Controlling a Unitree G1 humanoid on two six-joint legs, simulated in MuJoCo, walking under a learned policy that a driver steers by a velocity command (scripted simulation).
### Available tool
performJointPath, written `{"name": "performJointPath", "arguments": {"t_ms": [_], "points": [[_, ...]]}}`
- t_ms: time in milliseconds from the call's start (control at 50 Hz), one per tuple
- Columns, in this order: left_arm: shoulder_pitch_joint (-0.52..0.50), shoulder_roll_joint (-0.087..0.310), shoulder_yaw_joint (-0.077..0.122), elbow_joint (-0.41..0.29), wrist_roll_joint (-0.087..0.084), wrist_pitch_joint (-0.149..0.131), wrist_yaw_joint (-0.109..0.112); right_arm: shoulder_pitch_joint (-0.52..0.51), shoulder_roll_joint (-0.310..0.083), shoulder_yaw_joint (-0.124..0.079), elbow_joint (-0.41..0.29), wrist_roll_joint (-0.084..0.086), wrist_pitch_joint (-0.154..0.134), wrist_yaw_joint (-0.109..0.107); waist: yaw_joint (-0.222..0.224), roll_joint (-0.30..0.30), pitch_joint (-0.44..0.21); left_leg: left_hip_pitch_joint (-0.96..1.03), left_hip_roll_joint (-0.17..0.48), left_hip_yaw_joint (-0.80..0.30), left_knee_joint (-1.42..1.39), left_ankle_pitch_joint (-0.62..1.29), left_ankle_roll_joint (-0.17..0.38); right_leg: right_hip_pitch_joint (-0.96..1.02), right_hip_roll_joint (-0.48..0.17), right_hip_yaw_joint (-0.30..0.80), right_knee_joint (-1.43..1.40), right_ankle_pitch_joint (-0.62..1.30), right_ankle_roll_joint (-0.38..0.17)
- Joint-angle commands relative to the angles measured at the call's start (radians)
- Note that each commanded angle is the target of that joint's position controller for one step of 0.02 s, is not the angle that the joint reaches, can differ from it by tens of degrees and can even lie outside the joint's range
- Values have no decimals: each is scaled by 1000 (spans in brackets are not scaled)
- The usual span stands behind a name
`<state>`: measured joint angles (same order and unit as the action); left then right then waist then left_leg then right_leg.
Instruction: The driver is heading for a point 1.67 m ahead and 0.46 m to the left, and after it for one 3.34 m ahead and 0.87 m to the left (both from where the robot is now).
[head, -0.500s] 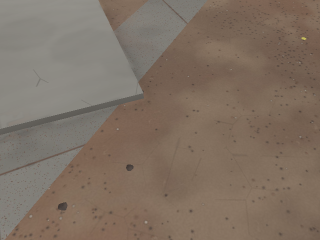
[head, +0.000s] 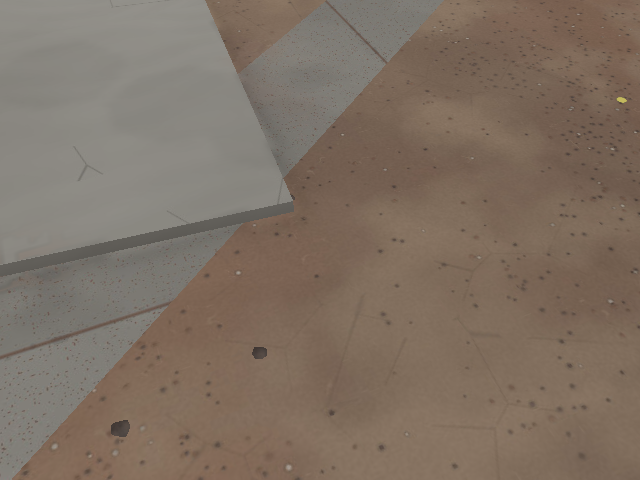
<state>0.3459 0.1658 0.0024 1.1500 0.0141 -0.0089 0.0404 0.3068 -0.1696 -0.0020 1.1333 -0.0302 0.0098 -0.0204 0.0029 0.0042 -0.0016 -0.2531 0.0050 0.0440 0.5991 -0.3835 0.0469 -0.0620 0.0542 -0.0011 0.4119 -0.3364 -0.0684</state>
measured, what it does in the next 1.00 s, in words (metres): walks ahead: left foot, then right foot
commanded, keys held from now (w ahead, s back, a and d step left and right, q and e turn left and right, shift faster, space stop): w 1.00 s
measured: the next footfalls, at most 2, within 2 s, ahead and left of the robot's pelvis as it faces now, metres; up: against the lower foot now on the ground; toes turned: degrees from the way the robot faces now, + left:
left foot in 0.20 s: +0.15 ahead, +0.13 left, +0.00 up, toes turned +4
right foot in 0.70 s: +0.49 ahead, -0.03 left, +0.00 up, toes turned -4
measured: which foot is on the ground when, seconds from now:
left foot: up 0.00-0.18, down 0.20-0.72, up 0.74-1.00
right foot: down 0.00-0.20, up 0.22-0.68, down 0.70-1.00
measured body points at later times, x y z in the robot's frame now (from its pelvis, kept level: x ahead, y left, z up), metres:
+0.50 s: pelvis +0.20 +0.07 +0.01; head +0.21 +0.08 +0.46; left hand +0.31 +0.30 -0.14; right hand +0.11 -0.15 -0.14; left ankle +0.11 +0.13 -0.74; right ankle +0.30 -0.07 -0.68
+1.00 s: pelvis +0.48 +0.03 +0.01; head +0.50 +0.03 +0.46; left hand +0.43 +0.27 -0.14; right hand +0.59 -0.21 -0.13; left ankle +0.58 +0.19 -0.67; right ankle +0.45 -0.02 -0.74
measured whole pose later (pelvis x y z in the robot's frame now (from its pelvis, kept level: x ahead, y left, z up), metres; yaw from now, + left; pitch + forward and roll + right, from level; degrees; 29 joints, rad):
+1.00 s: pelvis +0.48 +0.03 +0.01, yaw +0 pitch +0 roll -1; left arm 0.42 0.18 0.04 1.08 0.01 -0.10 0.00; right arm 0.16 -0.20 -0.05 0.95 -0.04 -0.04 0.02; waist 0.02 0.03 0.04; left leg -0.63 0.12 0.00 0.96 -0.14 0.04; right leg -0.06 0.10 -0.10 0.25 -0.19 -0.11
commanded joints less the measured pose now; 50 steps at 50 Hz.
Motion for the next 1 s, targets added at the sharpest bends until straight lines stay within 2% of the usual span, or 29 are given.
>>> {"name": "performJointPath", "arguments": {"t_ms": [20, 60, 120, 160, 180, 200, 220, 240, 260, 280, 320, 380, 440, 500, 580, 640, 660, 680, 700, 720, 740, 760, 780, 800, 820, 840, 860, 920, 1000], "points": [[164, 146, 40, 15, 15, -10, -1, -140, -68, -18, -113, -9, -31, 15, 67, -134, 263, -374, 35, 2, 206, -88, 24, -41, -363, 444, -305, -356, -210], [156, 150, 47, 7, 18, -31, -3, -154, -85, -28, -140, -2, -55, 26, 50, -98, 231, -427, 63, -19, 216, -71, 27, 45, -357, 396, -281, -184, -207], [114, 154, 52, -12, 13, -53, -7, -147, -86, -40, -165, 14, -73, 40, 14, -104, 175, -263, 39, 16, 93, 9, 25, -2, -304, 274, -236, 8, -163], [56, 161, 55, -28, -1, -58, -12, -12, -62, -46, -131, 21, -72, 42, -68, -90, 143, 34, -17, 75, -51, 129, 29, -174, -251, 175, -147, 84, -120], [54, 152, 51, -33, 1, -64, -17, 112, -83, -62, -84, 22, -73, 36, -114, -39, 97, 233, -61, 83, -90, 130, 32, -264, -202, 125, -22, 187, -96], [47, 122, 39, -45, 5, -74, -25, 255, -148, -86, -49, 10, -81, 23, -176, 95, 31, 402, 63, -84, -187, 16, 59, -369, -120, 21, 246, 210, -56], [74, 39, 21, -94, 0, -79, -34, 391, -267, -109, -29, 5, -80, 16, -180, 360, -65, 514, 359, -598, -411, -265, 165, -566, 20, -93, 612, -148, -4], [21, 107, 40, -110, 27, -72, -42, 314, -206, -92, -29, 11, -65, 16, -124, 217, 13, 386, 380, -731, -482, -392, 197, -629, -23, 23, 771, -183, -25], [-27, 103, 41, -127, 25, -70, -52, 174, -178, -81, -77, 10, -66, 18, -70, 95, 113, 279, 362, -620, -463, -365, 186, -665, -86, 37, 817, -72, -41], [-38, 85, 37, -125, 19, -75, -60, 94, -153, -73, -104, 10, -74, 23, -40, 29, 135, 202, 319, -504, -470, -207, 170, -632, -119, 43, 786, 23, -41], [-3, 68, 39, -113, 25, -67, -65, 68, -107, -55, -105, 14, -94, 20, 9, 29, 114, 149, 242, -331, -474, 45, 133, -546, -146, 30, 717, 94, -23], [-35, 77, 47, -130, 22, -44, -68, 151, -98, -44, -71, 15, -112, 13, 17, 49, 101, 189, 209, -214, -466, 301, 133, -574, -136, -13, 671, 136, 1], [-175, 70, 46, -182, 21, -34, -71, 208, -100, -37, -55, 15, -115, 10, -6, 51, 125, 219, 199, -159, -474, 439, 142, -656, -135, -46, 578, 195, 24], [-321, 54, 37, -241, 13, -36, -75, 226, -87, -29, -52, 14, -117, 9, -29, 61, 147, 209, 171, -103, -475, 550, 137, -630, -113, -83, 391, 267, 34], [-418, 54, 31, -284, 4, -39, -73, 259, -99, -31, -38, 14, -121, 2, -47, 77, 152, 258, 185, -73, -462, 673, 133, -542, -78, -119, 215, 309, 4], [-362, 83, 45, -284, 5, -49, -61, 228, -120, -37, -36, 8, -121, -3, -1, 81, 109, 337, 207, -47, -344, 970, 120, -427, -36, -128, 161, 241, -51], [-275, 101, 55, -260, 5, -55, -54, 215, -133, -42, -37, 5, -119, -5, 37, 88, 59, 358, 207, -37, -237, 1100, 110, -336, -8, -131, 152, 200, -71], [-131, 121, 69, -213, 5, -63, -46, 202, -143, -45, -39, 5, -114, -4, 93, 81, -15, 348, 191, -23, -69, 1133, 98, -189, 19, -136, 105, 200, -92], [26, 156, 87, -166, 19, -72, -37, 192, -142, -44, -46, 12, -111, -2, 157, 62, -94, 219, 161, -4, 147, 970, 85, 35, -36, -79, 64, 204, -120], [164, 255, 114, -150, 46, -75, -28, 236, -69, -28, -80, 33, -109, 9, 163, -81, -230, -46, 72, 42, 502, 524, 59, 303, -314, 276, 40, 45, -198], [139, 262, 119, -152, 25, -59, -41, 295, -61, -39, -76, 50, -107, 19, 115, -199, -317, -288, -97, -30, 799, -126, 43, 401, -479, 729, -132, -15, -315], [10, 228, 110, -170, 1, -55, -48, 189, -116, -53, -102, 29, -102, 15, 72, -70, -165, -382, -14, -104, 820, -36, 62, 270, -428, 610, -167, -95, -275], [-73, 160, 91, -185, -5, -62, -51, 101, -111, -53, -129, 20, -108, 19, 56, -24, -47, -388, 26, -98, 766, 49, 63, 117, -395, 470, -200, -53, -245], [-105, 113, 78, -180, 0, -72, -51, 78, -89, -53, -132, 18, -107, 21, 19, 10, 23, -343, 60, -95, 695, 90, 62, -4, -351, 370, -234, 50, -208], [-94, 78, 65, -162, 1, -81, -45, 79, -78, -55, -135, 1, -96, 24, -11, 0, 45, -291, 81, -99, 639, 102, 53, -80, -310, 293, -247, 136, -179], [-77, 63, 58, -148, 2, -88, -41, 108, -51, -50, -125, -9, -81, 30, -33, -14, 45, -246, 88, -94, 604, 106, 42, -122, -284, 236, -256, 188, -162], [-45, 67, 56, -135, 2, -97, -38, 111, -43, -51, -127, -11, -70, 35, -40, -22, 46, -237, 88, -83, 581, 110, 33, -134, -272, 206, -260, 250, -161], [15, 117, 61, -118, 1, -108, -36, 9, -55, -53, -171, -12, -49, 43, -42, -34, 77, -323, 108, -51, 486, 182, 5, -130, -251, 136, -296, 310, -163], [83, 112, 52, -113, -2, -104, -38, -183, -66, -49, -240, -1, -49, 49, 0, -42, 109, -399, 113, -9, 263, 325, -23, -72, -217, 74, -313, 403, -142]]}}
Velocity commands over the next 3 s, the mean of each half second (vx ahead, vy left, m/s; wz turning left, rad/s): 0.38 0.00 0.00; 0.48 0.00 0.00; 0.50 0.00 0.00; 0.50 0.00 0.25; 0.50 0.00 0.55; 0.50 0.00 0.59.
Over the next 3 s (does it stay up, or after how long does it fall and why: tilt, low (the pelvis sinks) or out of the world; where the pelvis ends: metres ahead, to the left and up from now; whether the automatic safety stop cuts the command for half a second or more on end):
stays up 1.49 0.22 0.04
